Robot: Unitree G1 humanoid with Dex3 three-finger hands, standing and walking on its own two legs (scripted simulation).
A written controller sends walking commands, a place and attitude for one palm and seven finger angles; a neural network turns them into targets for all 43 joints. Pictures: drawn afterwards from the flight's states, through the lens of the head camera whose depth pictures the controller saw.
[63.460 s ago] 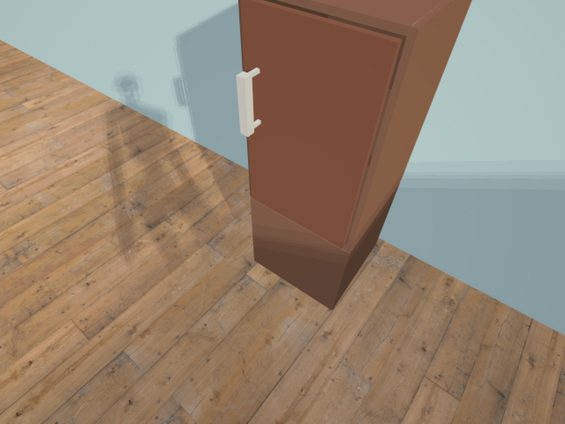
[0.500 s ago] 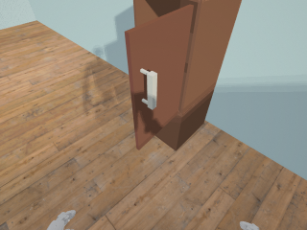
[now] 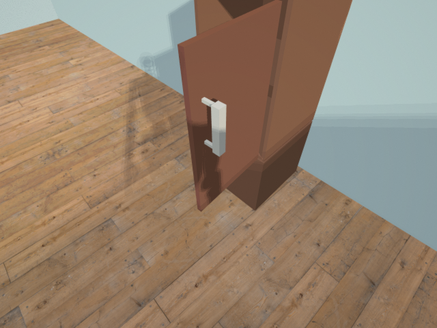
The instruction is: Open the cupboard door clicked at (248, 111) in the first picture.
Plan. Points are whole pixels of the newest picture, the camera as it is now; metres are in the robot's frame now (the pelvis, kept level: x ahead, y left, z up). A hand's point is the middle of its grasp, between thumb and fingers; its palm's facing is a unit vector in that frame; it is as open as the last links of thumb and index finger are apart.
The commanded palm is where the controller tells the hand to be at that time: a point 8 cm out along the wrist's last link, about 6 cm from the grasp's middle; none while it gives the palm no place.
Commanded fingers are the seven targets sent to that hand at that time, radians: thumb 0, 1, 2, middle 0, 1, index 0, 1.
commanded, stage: let the arm hang, fingers relaxed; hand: left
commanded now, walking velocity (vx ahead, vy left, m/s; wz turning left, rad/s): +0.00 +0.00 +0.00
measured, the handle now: (212, 127) +0.57 +0.05 +0.04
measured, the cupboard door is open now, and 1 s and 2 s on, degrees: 93 93 93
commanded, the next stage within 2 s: look to check the result in 0.38 s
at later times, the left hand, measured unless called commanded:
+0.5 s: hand out of the picture -0.01 +0.13 -0.18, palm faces +0.06 -0.99 -0.15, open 7.4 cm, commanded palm none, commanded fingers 0.00 0.90 0.90 -0.20 -0.30 -0.20 -0.30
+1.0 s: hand out of the picture -0.01 +0.13 -0.18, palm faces +0.05 -0.98 -0.18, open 7.4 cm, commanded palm none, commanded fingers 0.00 0.90 0.90 -0.20 -0.30 -0.20 -0.30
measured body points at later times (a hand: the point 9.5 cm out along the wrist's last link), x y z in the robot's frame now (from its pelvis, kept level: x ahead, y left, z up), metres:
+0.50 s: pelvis +0.02 -0.01 +0.00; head +0.02 -0.01 +0.45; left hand -0.01 +0.19 -0.16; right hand -0.01 -0.22 -0.16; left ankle +0.08 +0.10 -0.73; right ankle -0.07 -0.09 -0.74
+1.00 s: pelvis +0.03 -0.02 +0.00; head +0.04 -0.03 +0.45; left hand -0.01 +0.19 -0.16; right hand +0.02 -0.24 -0.16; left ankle +0.08 +0.10 -0.73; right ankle -0.07 -0.09 -0.73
